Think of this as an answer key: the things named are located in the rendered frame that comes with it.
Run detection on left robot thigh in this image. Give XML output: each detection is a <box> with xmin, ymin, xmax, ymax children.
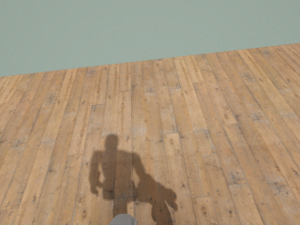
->
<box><xmin>109</xmin><ymin>214</ymin><xmax>138</xmax><ymax>225</ymax></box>

